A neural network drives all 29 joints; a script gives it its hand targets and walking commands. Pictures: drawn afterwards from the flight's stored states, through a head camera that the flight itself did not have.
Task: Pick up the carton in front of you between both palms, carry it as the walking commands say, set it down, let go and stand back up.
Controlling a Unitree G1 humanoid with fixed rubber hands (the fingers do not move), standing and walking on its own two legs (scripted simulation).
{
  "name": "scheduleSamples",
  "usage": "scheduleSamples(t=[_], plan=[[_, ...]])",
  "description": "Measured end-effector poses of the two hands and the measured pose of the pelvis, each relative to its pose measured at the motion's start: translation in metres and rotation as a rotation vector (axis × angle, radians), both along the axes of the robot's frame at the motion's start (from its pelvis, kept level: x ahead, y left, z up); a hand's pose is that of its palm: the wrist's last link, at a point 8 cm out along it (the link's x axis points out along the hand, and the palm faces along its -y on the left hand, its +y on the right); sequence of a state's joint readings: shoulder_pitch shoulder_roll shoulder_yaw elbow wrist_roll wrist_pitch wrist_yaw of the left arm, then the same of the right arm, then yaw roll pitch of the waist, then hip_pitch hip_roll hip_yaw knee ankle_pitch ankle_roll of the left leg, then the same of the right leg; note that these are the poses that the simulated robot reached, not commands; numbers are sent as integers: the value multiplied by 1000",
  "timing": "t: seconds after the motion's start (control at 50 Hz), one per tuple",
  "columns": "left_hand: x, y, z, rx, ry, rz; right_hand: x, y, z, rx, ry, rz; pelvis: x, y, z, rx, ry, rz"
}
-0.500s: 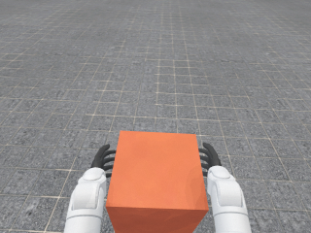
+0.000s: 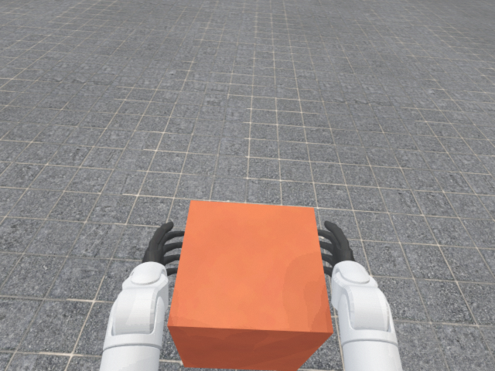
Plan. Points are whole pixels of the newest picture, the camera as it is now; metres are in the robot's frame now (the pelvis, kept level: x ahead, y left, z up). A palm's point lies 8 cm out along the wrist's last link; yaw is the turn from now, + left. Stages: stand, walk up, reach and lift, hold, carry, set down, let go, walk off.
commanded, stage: carry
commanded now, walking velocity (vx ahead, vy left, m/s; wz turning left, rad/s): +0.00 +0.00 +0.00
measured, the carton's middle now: (246, 290) +0.29 +0.00 -0.04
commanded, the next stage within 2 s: none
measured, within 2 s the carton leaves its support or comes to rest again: neither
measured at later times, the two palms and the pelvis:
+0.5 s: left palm (182, 182) +0.48 +0.13 +0.04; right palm (325, 184) +0.49 -0.17 +0.04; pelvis +0.20 -0.02 +0.00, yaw +1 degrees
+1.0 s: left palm (175, 166) +0.52 +0.16 +0.04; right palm (313, 168) +0.53 -0.14 +0.05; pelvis +0.24 +0.01 +0.01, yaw +0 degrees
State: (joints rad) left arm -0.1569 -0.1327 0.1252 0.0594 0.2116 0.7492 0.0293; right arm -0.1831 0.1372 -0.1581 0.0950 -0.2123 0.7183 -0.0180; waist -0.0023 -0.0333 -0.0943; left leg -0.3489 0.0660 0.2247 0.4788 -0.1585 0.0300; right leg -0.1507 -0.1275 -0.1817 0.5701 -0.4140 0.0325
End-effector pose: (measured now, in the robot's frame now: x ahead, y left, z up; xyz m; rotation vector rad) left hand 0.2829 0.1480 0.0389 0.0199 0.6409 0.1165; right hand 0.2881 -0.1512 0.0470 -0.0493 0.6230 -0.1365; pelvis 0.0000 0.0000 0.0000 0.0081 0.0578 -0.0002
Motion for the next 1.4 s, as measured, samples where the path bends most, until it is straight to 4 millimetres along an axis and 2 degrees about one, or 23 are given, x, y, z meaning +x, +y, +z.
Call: scheduleSamples(t=[0.1, 0.18, 0.28, 0.34, 0.42, 0.5, 0.62, 0.76, 0.96, 1.1, 1.22, 1.4], plan=[[45, 2, -11, 6, 74, -33, 37, 2, -12, 0, 75, -28, 43, 9, 11, -24, 18, -17], [80, 0, -10, -1, 56, -29, 72, -1, -10, 4, 57, -31, 75, 6, 15, -33, 22, -15], [130, -9, 0, 7, -17, 2, 129, -9, -4, 23, -16, -12, 124, -8, 4, -7, 3, -7], [159, -15, 1, 35, -18, 2, 159, -15, -9, 54, -18, -11, 152, -15, -3, -22, 0, 7], [182, -16, -2, 35, 33, 5, 182, -17, -14, 45, 32, -2, 178, -18, 3, -20, 7, 18], [200, -14, -3, 28, 31, 3, 201, -14, -11, 27, 30, 4, 201, -16, 4, -25, 2, 14], [227, -9, 1, 13, 7, 11, 231, -9, -4, 23, 6, 5, 224, -12, 2, -21, 16, 12], [239, -3, 2, 15, 19, 2, 240, -3, -2, 18, 18, 0, 238, -5, 6, -20, 17, 9], [242, 6, 4, 14, 14, 0, 243, 6, 0, 20, 13, -4, 239, 4, 7, -25, 14, 9], [233, 11, -1, 13, 14, 5, 235, 12, -5, 19, 13, 1, 231, 9, 1, -27, 9, 11], [217, 14, -7, 16, 24, 9, 220, 14, -11, 16, 23, 8, 218, 10, -3, -27, -3, 12], [198, 13, -2, 17, 15, 6, 201, 13, -7, 22, 14, 3, 199, 10, -2, -21, -22, 13]])
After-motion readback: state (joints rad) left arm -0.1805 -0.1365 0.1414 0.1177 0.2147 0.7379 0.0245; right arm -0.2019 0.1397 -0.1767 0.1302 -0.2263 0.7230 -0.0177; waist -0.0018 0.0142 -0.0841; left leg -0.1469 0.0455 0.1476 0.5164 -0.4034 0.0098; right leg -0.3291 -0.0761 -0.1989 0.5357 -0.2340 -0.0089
